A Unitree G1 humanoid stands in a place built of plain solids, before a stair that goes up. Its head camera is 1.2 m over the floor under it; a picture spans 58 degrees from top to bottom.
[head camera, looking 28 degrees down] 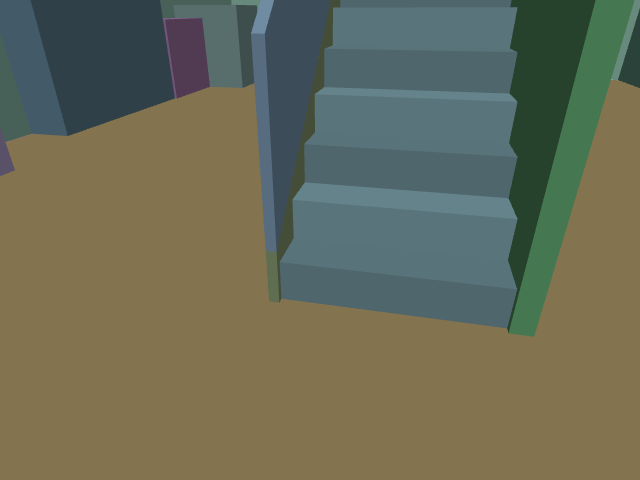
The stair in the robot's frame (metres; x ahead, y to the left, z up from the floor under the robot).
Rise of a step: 0.20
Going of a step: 0.24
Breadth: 1.01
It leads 12 degrees to the right of straight ahead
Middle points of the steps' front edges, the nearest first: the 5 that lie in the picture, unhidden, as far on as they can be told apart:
1.56 -0.31 0.20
1.79 -0.36 0.40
2.03 -0.41 0.61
2.26 -0.46 0.81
2.50 -0.51 1.01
